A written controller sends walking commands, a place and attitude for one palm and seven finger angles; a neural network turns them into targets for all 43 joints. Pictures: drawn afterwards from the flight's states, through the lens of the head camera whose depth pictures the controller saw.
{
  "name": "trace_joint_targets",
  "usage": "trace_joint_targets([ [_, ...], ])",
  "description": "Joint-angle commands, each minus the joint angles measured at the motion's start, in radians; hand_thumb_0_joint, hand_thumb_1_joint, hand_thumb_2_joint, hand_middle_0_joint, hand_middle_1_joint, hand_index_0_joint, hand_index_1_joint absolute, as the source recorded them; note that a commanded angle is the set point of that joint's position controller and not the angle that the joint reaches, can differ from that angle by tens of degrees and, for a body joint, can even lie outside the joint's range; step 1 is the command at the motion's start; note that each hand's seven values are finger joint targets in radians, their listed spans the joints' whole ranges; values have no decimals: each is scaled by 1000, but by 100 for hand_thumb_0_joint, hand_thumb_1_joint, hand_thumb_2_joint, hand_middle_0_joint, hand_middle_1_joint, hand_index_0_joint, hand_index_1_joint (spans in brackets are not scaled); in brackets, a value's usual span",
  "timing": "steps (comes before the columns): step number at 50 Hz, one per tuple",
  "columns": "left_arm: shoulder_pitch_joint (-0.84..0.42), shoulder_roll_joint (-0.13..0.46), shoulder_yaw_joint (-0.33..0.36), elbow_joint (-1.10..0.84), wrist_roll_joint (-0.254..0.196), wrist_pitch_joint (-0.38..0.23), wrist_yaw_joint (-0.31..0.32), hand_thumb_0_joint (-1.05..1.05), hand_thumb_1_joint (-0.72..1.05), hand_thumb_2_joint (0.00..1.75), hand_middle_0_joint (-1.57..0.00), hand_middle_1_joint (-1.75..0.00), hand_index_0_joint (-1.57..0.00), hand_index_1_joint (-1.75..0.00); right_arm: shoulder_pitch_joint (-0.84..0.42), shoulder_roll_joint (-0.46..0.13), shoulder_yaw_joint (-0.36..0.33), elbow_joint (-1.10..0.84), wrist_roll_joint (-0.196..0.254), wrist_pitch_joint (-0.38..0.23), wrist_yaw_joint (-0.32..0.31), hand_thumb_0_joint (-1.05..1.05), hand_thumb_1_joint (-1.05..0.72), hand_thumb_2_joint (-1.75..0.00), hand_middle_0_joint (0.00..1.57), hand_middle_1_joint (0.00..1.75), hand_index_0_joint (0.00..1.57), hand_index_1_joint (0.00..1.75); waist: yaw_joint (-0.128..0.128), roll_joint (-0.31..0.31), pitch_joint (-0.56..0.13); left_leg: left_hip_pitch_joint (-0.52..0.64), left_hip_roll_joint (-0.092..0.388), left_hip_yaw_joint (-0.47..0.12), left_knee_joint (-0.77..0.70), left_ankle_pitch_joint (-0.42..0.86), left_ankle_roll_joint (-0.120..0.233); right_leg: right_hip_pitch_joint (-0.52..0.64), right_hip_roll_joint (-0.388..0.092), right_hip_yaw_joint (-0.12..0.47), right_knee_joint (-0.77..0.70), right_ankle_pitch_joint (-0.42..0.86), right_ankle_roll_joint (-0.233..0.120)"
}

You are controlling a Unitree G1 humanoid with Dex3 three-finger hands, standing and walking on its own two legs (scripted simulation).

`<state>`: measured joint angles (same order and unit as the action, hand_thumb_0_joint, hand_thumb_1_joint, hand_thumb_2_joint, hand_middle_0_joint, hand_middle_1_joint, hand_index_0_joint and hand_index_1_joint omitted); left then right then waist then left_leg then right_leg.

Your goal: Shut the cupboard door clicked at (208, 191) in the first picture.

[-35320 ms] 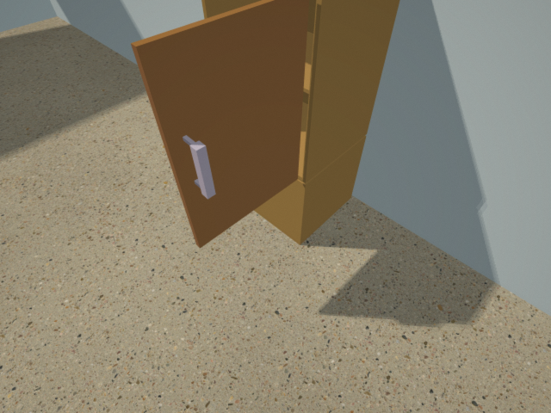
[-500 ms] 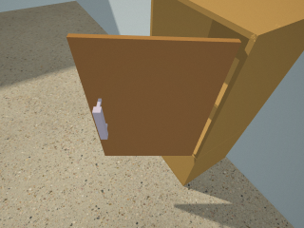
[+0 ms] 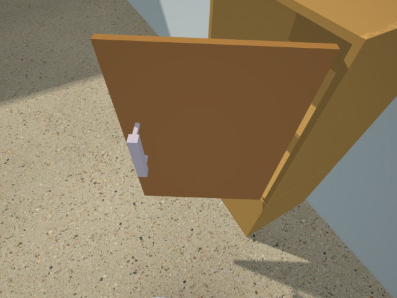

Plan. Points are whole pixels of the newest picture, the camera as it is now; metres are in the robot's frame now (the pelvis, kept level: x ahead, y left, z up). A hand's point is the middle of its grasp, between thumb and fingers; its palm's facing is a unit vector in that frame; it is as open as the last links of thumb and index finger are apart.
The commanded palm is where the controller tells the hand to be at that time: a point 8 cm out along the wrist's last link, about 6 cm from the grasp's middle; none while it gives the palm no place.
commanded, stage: come to a stop and stand still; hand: left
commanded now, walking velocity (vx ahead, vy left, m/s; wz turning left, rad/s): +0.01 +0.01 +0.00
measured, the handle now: (140, 150) +0.44 +0.18 -0.02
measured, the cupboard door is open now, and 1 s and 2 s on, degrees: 59 59 59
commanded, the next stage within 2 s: look again from close up in 0.72 s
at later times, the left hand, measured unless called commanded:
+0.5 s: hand out of the picture -0.03 +0.20 -0.18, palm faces +0.01 -0.98 -0.20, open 7.4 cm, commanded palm none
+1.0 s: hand out of the picture -0.08 +0.19 -0.18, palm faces +0.04 -0.99 -0.11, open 7.4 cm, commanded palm none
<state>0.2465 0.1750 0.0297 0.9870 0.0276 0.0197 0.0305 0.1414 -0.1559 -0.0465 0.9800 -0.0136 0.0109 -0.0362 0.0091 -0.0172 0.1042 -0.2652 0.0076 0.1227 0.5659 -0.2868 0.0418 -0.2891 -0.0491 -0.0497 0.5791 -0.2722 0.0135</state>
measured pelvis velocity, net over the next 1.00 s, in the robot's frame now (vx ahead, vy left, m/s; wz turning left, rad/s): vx -0.06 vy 0.04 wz -0.01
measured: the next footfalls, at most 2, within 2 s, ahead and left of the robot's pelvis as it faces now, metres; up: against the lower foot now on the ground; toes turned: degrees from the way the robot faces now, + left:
none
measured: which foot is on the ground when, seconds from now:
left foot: down 0.00-1.00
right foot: down 0.00-1.00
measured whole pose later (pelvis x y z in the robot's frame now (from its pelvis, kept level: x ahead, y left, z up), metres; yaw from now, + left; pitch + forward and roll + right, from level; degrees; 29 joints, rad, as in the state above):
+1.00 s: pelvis -0.06 +0.04 +0.01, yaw -1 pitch -1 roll -1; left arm 0.37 0.13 0.00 1.06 0.02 0.00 0.02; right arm 0.30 -0.14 -0.01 1.06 -0.01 -0.02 -0.03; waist 0.01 -0.04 0.00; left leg -0.26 -0.03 0.07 0.50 -0.23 0.07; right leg -0.17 -0.02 -0.02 0.47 -0.29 0.01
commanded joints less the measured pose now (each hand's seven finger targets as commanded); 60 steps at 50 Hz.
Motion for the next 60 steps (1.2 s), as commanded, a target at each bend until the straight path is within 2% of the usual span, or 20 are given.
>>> trace_joint_targets([
  [1, 56, 124, 20, -64, 0, -5, 8, 0, 90, 90, -20, -30, -20, -30, 102, -91, -24, -40, 1, 10, 2, 0, -90, -90, 20, 30, 20, 30, -18, -84, -172, 72, 71, -86, 15, 193, -12, 14, -154, 161, -93, 385, -101],
  [2, 39, 127, 19, -70, 0, -3, 7, 0, 90, 90, -20, -30, -20, -30, 102, -80, -19, -39, 1, 13, 6, 0, -90, -90, 20, 30, 20, 30, -23, -98, -153, 61, 59, -87, 1, 95, -16, -17, -159, 173, -134, 265, -105],
  [3, 62, 143, 16, -66, 6, -14, 39, 0, 90, 90, -20, -30, -20, -30, 101, -158, -26, -78, 14, -13, 14, 0, -90, -90, 20, 30, 20, 30, -40, -16, -280, 125, 89, -35, -25, 118, -44, 94, -153, 174, -74, 468, -84],
  [4, 59, 164, 15, -80, -3, -17, 41, 0, 90, 90, -20, -30, -20, -30, 73, -136, -15, -104, 8, -19, 18, 0, -90, -90, 20, 30, 20, 30, -28, 43, -256, 86, 79, -66, 1, 154, -44, 98, -161, 143, -54, 478, -81],
  [5, 52, 136, 5, -79, -6, -24, 38, 0, 90, 90, -20, -30, -20, -30, 93, -92, -6, -93, 1, -27, 20, 0, -90, -90, 20, 30, 20, 30, -29, 55, -271, 89, 92, -113, -51, 151, -28, 78, -130, 127, -33, 275, -78],
  [8, 49, 113, -8, -64, 1, -19, 16, 0, 90, 90, -20, -30, -20, -30, 49, -133, -2, -103, -9, -13, 29, 0, -90, -90, 20, 30, 20, 30, -6, 37, -18, -83, 104, -184, -204, -238, 0, -33, -36, 76, -145, -220, -49],
  [11, 98, 125, 2, -61, 12, -12, 7, 0, 90, 90, -20, -30, -20, -30, 84, -153, -4, -106, -25, 4, 42, 0, -90, -90, 20, 30, 20, 30, 6, -57, 94, -201, 58, -157, -188, -395, 4, -90, -24, 103, -174, -412, -61],
  [18, 4, 167, 36, -99, -4, -21, -3, 0, 90, 90, -20, -30, -20, -30, 278, -92, 3, -56, -24, 1, 36, 0, -90, -90, 20, 30, 20, 30, -81, -115, -59, 114, -29, -46, 36, -125, -20, -275, -106, 196, -255, -438, -112],
  [20, -5, 142, 30, -114, -3, -11, -5, 0, 90, 90, -20, -30, -20, -30, 290, -115, 2, -55, -25, -4, 36, 0, -90, -90, 20, 30, 20, 30, -82, 11, -16, 50, 25, -166, -128, -287, 6, -290, -21, 111, -120, -436, -74],
  [22, 47, 82, 24, -111, -4, -3, -8, 0, 90, 90, -20, -30, -20, -30, 228, -200, -18, -74, -25, -15, 27, 0, -90, -90, 20, 30, 20, 30, -35, 263, 34, -175, 241, -493, -430, -555, 104, -176, 92, -24, 293, -210, -38],
  [23, 73, 74, 23, -101, 1, -2, -9, 0, 90, 90, -20, -30, -20, -30, 176, -196, -16, -80, -17, -17, 26, 0, -90, -90, 20, 30, 20, 30, 0, 226, 42, -254, 267, -519, -454, -530, 143, -133, 49, 30, 421, -172, -51],
  [26, 159, 45, 19, -73, 4, -3, -23, 0, 90, 90, -20, -30, -20, -30, 110, -198, -12, -88, -21, -26, 28, 0, -90, -90, 20, 30, 20, 30, 51, 133, -4, -326, 240, -417, -441, -473, 138, -5, 41, -1, 380, -178, -50],
  [30, 242, 19, 4, -25, -6, -17, -18, 0, 90, 90, -20, -30, -20, -30, 211, -175, -9, -32, -21, -19, 15, 0, -90, -90, 20, 30, 20, 30, 23, 52, -46, -195, 171, -330, -349, -393, 79, 161, 84, -46, -87, -174, -64],
  [31, 271, 26, 7, -12, -5, -19, -11, 0, 90, 90, -20, -30, -20, -30, 218, -154, -8, -21, -15, -13, 19, 0, -90, -90, 20, 30, 20, 30, 28, 3, -21, -241, 127, -276, -288, -361, 44, 220, 58, 16, -200, -174, -84],
  [33, 268, 111, 20, -16, -1, -27, 7, 0, 90, 90, -20, -30, -20, -30, 203, -79, 4, -43, 0, -7, 21, 0, -90, -90, 20, 30, 20, 30, 12, -237, 45, -329, -33, -68, 68, -149, -36, 122, -227, 428, -448, -432, -208],
  [34, 183, 137, 24, -48, -5, -29, 12, 0, 90, 90, -20, -30, -20, -30, 197, -89, 0, -50, -5, 0, 24, 0, -90, -90, 20, 30, 20, 30, -22, -126, 51, -240, -14, -89, 192, -107, -38, -8, -310, 449, -498, -355, -239],
  [41, 130, 79, -1, -10, -8, -50, 3, 0, 90, 90, -20, -30, -20, -30, 255, -37, 24, 18, 3, -34, 26, 0, -90, -90, 20, 30, 20, 30, -44, -53, 7, 68, -3, -88, -112, 34, -38, -74, -96, 163, -270, -113, -126],
  [44, 193, 32, -12, 7, -11, -44, 0, 0, 90, 90, -20, -30, -20, -30, 258, -117, 15, 22, 1, -53, 6, 0, -90, -90, 20, 30, 20, 30, -7, 129, -46, 50, 169, -274, -233, 90, 33, 7, 8, 63, -141, -36, -53],
  [47, 189, 26, -20, 38, -5, -31, 2, 0, 90, 90, -20, -30, -20, -30, 189, -112, 19, 26, 2, -46, 4, 0, -90, -90, 20, 30, 20, 30, 10, 119, 18, -57, 154, -298, -317, -59, 41, 66, 0, 52, -143, -4, -45],
  [60, 150, 47, -27, 65, -11, -36, 9, 0, 90, 90, -20, -30, -20, -30, 167, -110, 27, 68, 7, -51, 5, 0, -90, -90, 20, 30, 20, 30, -2, 23, -62, 60, 107, -219, -268, 187, 15, 123, -53, 78, -209, 116, -35],
])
